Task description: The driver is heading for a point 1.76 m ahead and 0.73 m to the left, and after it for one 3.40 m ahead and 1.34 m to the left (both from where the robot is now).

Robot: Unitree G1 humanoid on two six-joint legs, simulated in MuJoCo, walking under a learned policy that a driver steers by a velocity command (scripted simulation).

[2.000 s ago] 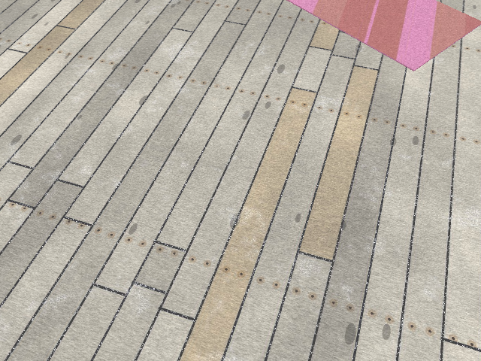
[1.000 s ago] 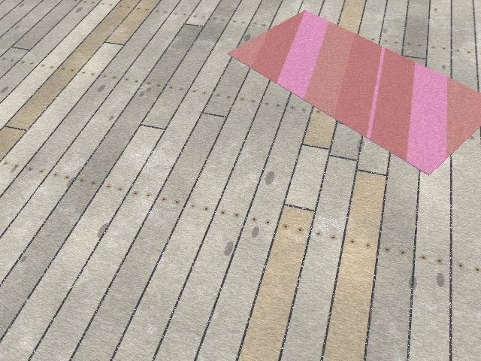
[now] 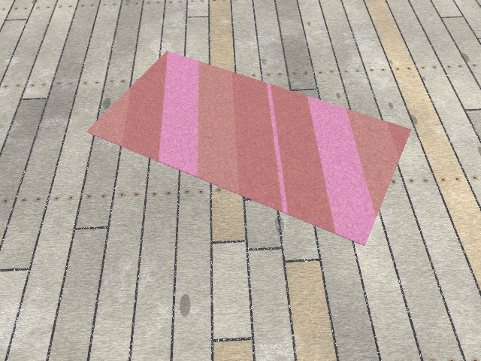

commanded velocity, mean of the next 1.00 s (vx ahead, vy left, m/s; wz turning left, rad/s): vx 0.06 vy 0.00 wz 0.46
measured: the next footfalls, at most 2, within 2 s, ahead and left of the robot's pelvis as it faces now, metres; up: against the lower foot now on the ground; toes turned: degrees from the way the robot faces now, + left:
left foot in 0.36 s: +0.18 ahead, +0.12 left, +0.00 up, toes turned +14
right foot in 0.84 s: +0.20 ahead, -0.08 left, +0.00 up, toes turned +30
